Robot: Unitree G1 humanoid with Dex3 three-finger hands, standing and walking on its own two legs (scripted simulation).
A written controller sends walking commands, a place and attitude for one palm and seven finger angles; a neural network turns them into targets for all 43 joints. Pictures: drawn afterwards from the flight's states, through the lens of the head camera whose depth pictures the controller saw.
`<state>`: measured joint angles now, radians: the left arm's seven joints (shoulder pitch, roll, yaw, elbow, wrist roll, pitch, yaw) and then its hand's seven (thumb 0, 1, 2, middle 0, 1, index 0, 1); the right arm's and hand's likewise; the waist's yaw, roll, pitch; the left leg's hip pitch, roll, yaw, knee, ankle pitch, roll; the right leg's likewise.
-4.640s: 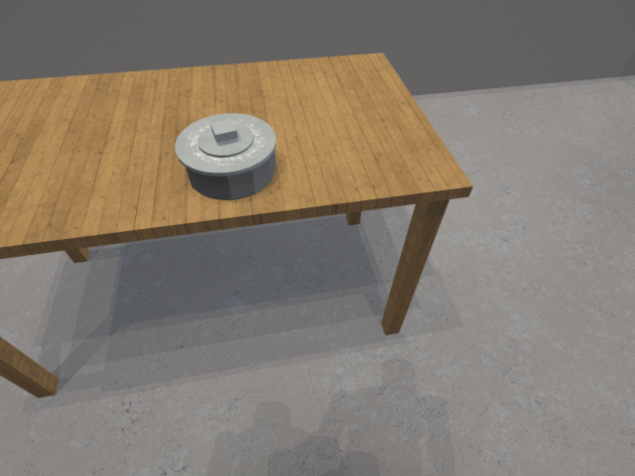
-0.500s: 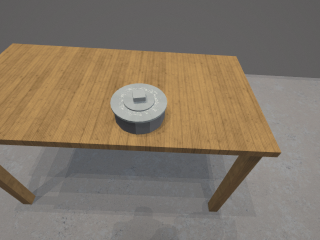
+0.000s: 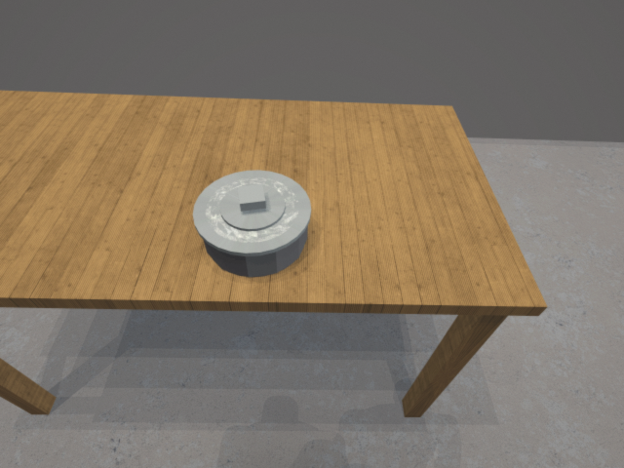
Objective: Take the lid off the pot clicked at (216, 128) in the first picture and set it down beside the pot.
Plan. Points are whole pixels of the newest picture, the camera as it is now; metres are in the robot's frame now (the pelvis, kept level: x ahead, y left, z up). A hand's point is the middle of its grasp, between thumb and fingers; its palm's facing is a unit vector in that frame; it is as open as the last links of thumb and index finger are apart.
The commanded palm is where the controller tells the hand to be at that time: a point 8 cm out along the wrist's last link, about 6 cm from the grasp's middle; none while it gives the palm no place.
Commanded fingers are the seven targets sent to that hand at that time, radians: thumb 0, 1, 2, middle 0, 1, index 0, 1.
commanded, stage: shuffle to correct the standing spot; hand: left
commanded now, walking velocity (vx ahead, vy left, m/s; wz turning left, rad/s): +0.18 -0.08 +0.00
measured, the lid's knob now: (251, 197) +0.50 +0.13 +0.05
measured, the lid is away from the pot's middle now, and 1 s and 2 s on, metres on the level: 0.00 0.00 0.00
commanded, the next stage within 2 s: come to a stop and stand still in 0.06 s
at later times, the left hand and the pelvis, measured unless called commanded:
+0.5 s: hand out of the picture +0.10 +0.17 -0.18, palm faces +0.05 -0.98 -0.18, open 7.4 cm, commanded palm none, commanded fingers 0.00 0.90 0.90 -0.20 -0.30 -0.20 -0.30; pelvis +0.09 +0.00 +0.00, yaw -1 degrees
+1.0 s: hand out of the picture +0.14 +0.13 -0.16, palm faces -0.01 -0.97 -0.25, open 7.4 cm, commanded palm none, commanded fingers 0.00 0.90 0.90 -0.20 -0.30 -0.20 -0.30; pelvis +0.09 -0.06 +0.00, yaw +0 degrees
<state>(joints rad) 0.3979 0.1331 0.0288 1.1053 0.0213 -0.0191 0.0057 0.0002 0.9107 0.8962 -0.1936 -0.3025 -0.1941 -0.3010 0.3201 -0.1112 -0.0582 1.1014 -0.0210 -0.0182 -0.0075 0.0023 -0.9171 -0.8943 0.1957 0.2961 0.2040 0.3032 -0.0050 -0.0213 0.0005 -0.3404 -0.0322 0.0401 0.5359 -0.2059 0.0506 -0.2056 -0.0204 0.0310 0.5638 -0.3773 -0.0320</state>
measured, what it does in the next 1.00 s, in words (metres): walks ahead: right foot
